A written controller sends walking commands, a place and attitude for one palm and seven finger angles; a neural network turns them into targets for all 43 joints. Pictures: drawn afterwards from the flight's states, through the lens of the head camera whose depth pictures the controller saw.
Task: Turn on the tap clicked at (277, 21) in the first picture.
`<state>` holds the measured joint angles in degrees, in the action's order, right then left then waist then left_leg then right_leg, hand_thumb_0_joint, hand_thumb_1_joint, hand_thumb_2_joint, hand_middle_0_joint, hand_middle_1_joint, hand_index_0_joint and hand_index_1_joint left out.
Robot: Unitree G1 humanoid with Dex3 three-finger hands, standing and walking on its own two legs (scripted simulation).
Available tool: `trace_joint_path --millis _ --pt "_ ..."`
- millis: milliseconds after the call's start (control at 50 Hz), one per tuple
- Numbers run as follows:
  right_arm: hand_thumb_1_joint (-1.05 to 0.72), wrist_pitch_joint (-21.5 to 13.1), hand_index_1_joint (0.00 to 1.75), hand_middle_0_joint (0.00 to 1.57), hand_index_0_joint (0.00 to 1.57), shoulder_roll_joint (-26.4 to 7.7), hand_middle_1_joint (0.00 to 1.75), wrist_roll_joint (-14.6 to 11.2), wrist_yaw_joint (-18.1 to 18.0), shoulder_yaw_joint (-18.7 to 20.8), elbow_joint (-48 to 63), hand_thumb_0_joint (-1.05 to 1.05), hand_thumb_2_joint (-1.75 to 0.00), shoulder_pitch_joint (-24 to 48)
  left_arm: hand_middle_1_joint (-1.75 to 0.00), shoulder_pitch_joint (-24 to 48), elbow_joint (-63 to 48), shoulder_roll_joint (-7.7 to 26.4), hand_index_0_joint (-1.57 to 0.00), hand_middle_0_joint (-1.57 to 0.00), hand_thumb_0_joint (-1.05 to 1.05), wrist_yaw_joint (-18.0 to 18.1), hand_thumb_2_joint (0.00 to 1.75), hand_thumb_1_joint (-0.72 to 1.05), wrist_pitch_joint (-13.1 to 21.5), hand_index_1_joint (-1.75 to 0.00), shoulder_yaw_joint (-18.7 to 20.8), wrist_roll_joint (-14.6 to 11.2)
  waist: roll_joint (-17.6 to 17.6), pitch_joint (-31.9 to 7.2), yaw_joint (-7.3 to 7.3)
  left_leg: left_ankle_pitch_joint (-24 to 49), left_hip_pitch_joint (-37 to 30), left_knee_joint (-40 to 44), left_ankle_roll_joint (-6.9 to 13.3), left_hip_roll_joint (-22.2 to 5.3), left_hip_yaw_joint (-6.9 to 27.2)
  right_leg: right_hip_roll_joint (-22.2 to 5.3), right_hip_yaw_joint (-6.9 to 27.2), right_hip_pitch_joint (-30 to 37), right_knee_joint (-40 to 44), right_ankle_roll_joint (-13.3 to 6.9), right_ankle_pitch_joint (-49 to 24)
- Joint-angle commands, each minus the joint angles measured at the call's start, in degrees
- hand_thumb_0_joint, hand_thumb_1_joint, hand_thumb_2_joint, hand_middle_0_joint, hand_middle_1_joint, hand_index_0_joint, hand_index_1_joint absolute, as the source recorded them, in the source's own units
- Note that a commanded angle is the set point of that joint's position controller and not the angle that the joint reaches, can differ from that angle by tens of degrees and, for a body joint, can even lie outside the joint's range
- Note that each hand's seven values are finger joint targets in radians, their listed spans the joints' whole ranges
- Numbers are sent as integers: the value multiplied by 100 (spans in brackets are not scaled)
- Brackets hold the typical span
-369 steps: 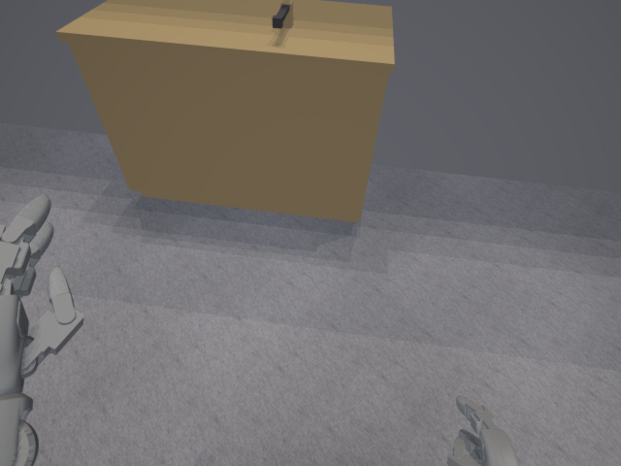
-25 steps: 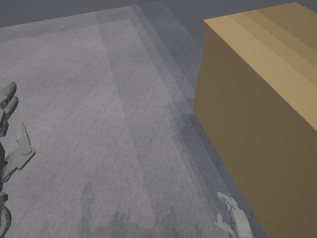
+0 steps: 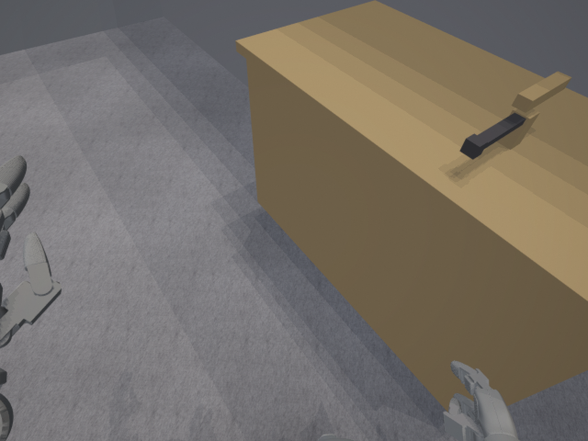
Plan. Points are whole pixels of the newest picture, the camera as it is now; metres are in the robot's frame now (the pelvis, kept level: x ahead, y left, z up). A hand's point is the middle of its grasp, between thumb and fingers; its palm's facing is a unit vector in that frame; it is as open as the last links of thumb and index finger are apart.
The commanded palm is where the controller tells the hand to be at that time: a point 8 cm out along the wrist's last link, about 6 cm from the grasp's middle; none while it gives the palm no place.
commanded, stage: turn to face it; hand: left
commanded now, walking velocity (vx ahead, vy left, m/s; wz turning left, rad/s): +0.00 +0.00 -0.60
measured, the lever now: (473, 146) +0.59 -0.26 +0.08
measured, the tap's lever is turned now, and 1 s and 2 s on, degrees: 0 0 0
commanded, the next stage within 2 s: take the last steps up to it in 1.98 s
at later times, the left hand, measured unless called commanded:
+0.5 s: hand (198, 295) +0.21 +0.11 +0.19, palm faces +0.10 -0.85 -0.51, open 7.4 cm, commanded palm +0.18 +0.17 +0.19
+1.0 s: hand (336, 359) +0.17 -0.01 +0.18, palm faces -0.16 -0.86 -0.48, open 7.4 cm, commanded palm +0.15 +0.07 +0.19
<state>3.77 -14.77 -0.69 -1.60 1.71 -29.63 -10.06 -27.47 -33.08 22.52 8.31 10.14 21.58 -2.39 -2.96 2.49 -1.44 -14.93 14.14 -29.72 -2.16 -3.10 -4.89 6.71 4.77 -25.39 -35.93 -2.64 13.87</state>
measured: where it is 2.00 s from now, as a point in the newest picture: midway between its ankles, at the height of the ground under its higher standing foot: outside the picture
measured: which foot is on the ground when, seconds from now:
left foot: down 0.00-0.20, up 0.22-0.58, down 0.60-0.86, up 0.88-1.00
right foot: up 0.00-0.18, down 0.20-0.62, up 0.64-0.82, down 0.84-1.00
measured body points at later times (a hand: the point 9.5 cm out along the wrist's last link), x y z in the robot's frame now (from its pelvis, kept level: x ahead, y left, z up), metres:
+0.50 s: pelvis -0.06 -0.05 +0.01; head -0.02 -0.08 +0.45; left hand +0.20 +0.16 +0.21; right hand +0.02 -0.34 -0.10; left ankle -0.03 +0.09 -0.69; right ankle +0.01 -0.12 -0.73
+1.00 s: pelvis -0.15 -0.07 +0.00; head -0.11 -0.12 +0.44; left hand +0.17 +0.04 +0.20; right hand -0.12 -0.34 -0.12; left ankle -0.08 +0.07 -0.66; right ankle -0.12 -0.17 -0.73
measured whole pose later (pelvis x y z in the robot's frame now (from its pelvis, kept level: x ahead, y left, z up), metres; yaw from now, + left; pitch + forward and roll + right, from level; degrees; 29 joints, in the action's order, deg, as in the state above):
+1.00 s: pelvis -0.15 -0.07 +0.00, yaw -35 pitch -1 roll +1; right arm 2.7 -11.0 -0.5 0.1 -1.4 -32.2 -8.1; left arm -26.5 -32.5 22.1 8.1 10.5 21.9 -3.4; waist 1.7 8.9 -0.3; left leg -26.9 25.5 -63.1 -5.1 -5.2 -1.6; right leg 3.0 -2.5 -22.7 -34.7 -5.2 11.1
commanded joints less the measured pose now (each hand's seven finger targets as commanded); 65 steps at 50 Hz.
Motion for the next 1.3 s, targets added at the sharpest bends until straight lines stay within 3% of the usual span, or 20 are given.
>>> trace_joint_path --millis 0,60,140,160,180,200,260,440,540,620,700,780,820,840,860,920,1160,1200,1240,1280 --pt "-90 -427 30 20 20 -314 30 -11 -33 144 888 0 -90 333 -30 593 -1265 958 -20 -20 0 22 90 90 397 -30 645 116 1936 -367 -33 545 230 1333 1206 -2291 1234 -719 -201 -462 -2952 515 1344" --pt "-90 -623 30 20 20 -436 30 -90 89 119 792 0 -90 160 -30 671 -997 595 -20 -20 0 4 90 90 364 -30 235 86 1758 -118 25 1751 32 718 660 -1885 -40 -826 -800 -65 -1424 575 1318" --pt "-90 -792 30 20 20 -506 30 -60 117 124 757 0 -90 42 -30 982 -721 758 -20 -20 0 9 90 90 267 -30 355 117 1286 -304 33 1330 298 -531 213 -1564 -351 -623 -1187 1436 426 506 105" --pt "-90 -797 30 20 20 -414 30 -81 121 113 747 0 -90 50 -30 1083 -670 915 -20 -20 0 26 90 90 282 -30 471 141 423 -427 24 616 558 -1544 36 -1189 -521 -1092 -488 1717 927 235 -857" --pt "-90 -787 30 20 20 -212 30 -69 92 41 843 0 -90 212 -30 1004 -662 1223 -20 -20 0 95 90 90 314 -30 751 128 -1130 -550 -45 -1632 1612 -2833 -253 -345 -545 -2157 1423 2156 1304 -383 -2892" --pt "-90 -736 30 20 20 -293 30 -111 89 94 896 0 -90 505 -30 756 -582 1253 -20 -20 0 117 90 90 235 -30 892 -29 -1394 -844 -137 -2100 1628 -3741 -283 -179 253 -2584 2481 1653 1722 -556 -2585" --pt "-90 -424 30 20 20 -58 30 -8 140 -93 687 0 -90 541 -30 -64 -1100 1170 -20 -20 0 125 90 90 357 -30 1066 -156 -134 -1130 -21 -1123 1864 -4180 -325 -291 722 -2206 1719 2039 1404 -724 -1549" --pt "-90 -223 30 20 20 -281 30 -26 66 39 703 0 -90 545 -30 -346 -926 1016 -20 -20 0 187 90 90 372 -30 929 -131 -351 -1203 -103 -1297 734 -1360 -176 72 367 -1921 1949 1537 1904 -723 -529" --pt "-90 -121 30 20 20 -404 30 -48 76 69 749 0 -90 287 -30 73 -967 931 -20 -20 0 117 90 90 319 -30 644 -56 -101 -1117 43 -870 -595 401 71 22 244 -1524 1832 644 1846 -247 423" --pt "-90 -339 30 20 20 -332 30 -18 -64 113 895 0 -90 513 -30 563 -1306 1130 -20 -20 0 66 90 90 425 -30 824 101 1947 -451 -30 -786 52 1773 1209 -2345 1755 -446 -153 -526 -2481 472 1174" --pt "-90 -586 30 20 20 -423 30 -112 47 128 823 0 -90 255 -30 690 -1095 754 -20 -20 0 15 90 90 359 -30 396 63 1632 9 -10 1174 18 936 717 -1829 -36 -863 -725 -310 -1598 571 1176" --pt "-90 -821 30 20 20 -555 30 -61 90 163 759 0 -90 44 -30 969 -851 742 -20 -20 0 42 90 90 325 -30 337 90 1518 -266 82 1648 -32 -66 308 -1594 -277 -546 -1263 1113 223 554 371" --pt "-90 -817 30 20 20 -418 30 -97 122 102 782 0 -90 69 -30 998 -781 941 -20 -20 0 76 90 90 326 -30 496 137 488 -486 68 730 534 -1514 -1 -1104 -470 -1233 -289 1839 989 118 -1339" --pt "-90 -786 30 20 20 -238 30 -83 111 32 863 0 -90 212 -30 891 -718 1212 -20 -20 0 146 90 90 352 -30 793 98 -906 -707 -18 -1469 1549 -2603 -260 -357 -492 -2207 1393 2293 1215 -450 -2892" --pt "-90 -718 30 20 20 -283 30 -123 71 111 924 0 -90 386 -30 630 -763 1288 -20 -20 0 158 90 90 304 -30 966 -54 -1330 -984 -153 -2038 1501 -3459 -241 -206 232 -2520 2310 1825 1704 -568 -2323" --pt "-90 -359 30 20 20 -82 30 4 129 -88 716 0 -90 473 -30 -174 -1118 1130 -20 -20 0 166 90 90 365 -30 1054 -162 -20 -1178 -10 -1219 1764 -3873 -281 -302 732 -2244 1808 1958 1547 -776 -687" --pt "-90 -140 30 20 20 -363 30 -19 70 31 695 0 -90 351 -30 5 -919 950 -20 -20 0 176 90 90 345 -30 704 -76 -302 -1144 16 -1073 -304 -43 20 164 210 -1606 1833 793 2103 -400 742" --pt "-90 -183 30 20 20 -475 30 -14 25 99 768 0 -90 278 -30 303 -1107 980 -20 -20 0 115 90 90 404 -30 602 -83 220 -927 93 -1063 -1036 965 330 -390 619 -1073 1505 8 1423 -48 1039" --pt "-90 -337 30 20 20 -475 30 -2 -48 100 835 0 -90 459 -30 494 -1207 1110 -20 -20 0 74 90 90 478 -30 776 14 2044 -491 33 -1256 -537 1864 1196 -2247 2090 -288 20 -912 -1664 418 1196" --pt "-90 -453 30 20 20 -351 30 -30 -35 161 861 0 -90 428 -30 322 -868 951 -20 -20 0 28 90 90 439 -30 700 74 1648 -4 33 -943 747 1787 1275 -2223 1395 -656 -66 -584 -3474 484 1051"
